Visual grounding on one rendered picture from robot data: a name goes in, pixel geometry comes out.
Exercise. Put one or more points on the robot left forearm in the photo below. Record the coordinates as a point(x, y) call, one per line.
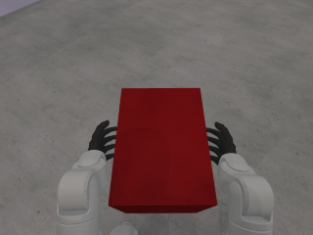
point(78, 195)

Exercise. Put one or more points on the robot left hand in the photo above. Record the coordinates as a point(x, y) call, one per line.
point(99, 140)

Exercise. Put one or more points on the left robot shin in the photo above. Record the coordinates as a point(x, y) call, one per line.
point(126, 223)

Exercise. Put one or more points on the robot right forearm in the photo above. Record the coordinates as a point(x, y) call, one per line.
point(250, 197)

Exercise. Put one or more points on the robot left thigh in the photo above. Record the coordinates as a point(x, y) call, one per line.
point(124, 229)

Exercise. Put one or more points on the robot right hand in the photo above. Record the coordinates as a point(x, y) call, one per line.
point(224, 142)

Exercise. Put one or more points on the carton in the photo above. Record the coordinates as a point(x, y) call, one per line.
point(161, 160)

